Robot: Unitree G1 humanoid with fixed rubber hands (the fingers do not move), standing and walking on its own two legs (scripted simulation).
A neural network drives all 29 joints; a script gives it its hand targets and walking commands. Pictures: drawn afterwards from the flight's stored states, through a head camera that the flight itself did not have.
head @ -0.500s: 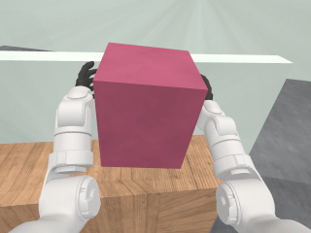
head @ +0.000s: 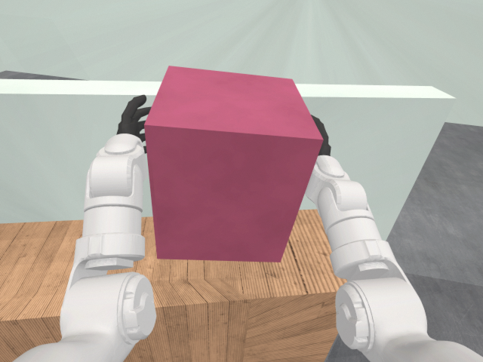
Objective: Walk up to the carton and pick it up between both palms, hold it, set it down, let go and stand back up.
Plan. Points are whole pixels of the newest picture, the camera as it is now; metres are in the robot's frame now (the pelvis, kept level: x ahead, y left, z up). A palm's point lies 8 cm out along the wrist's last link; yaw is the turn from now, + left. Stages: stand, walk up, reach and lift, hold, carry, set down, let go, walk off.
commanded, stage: hold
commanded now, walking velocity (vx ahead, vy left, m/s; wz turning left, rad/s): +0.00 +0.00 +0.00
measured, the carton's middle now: (226, 166) +0.37 +0.01 +0.21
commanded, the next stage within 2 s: set down in 0.22 s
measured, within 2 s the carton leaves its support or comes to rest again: neither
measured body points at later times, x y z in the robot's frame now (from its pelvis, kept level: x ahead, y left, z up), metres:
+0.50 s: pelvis +0.00 +0.00 +0.00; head -0.08 +0.02 +0.44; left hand +0.38 +0.17 +0.26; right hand +0.39 -0.14 +0.24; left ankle +0.06 +0.12 -0.74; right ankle +0.02 -0.12 -0.74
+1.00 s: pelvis +0.01 +0.00 +0.00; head -0.02 +0.03 +0.45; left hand +0.42 +0.16 +0.21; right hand +0.41 -0.15 +0.19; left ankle +0.06 +0.12 -0.74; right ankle +0.02 -0.12 -0.74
